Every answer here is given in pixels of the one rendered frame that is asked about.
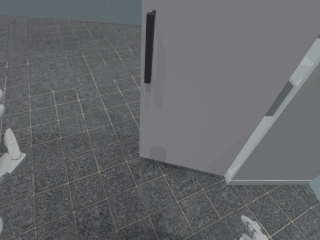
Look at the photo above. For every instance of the handle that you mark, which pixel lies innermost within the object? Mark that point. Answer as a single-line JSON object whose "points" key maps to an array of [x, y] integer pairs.
{"points": [[149, 41]]}

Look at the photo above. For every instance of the fridge door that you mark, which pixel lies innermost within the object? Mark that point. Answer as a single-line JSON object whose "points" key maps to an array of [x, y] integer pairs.
{"points": [[217, 68]]}

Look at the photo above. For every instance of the right robot hand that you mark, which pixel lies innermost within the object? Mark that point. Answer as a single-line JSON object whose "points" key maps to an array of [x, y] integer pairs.
{"points": [[254, 230]]}

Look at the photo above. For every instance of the left robot hand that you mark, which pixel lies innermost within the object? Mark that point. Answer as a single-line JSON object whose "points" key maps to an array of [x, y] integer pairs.
{"points": [[9, 163]]}

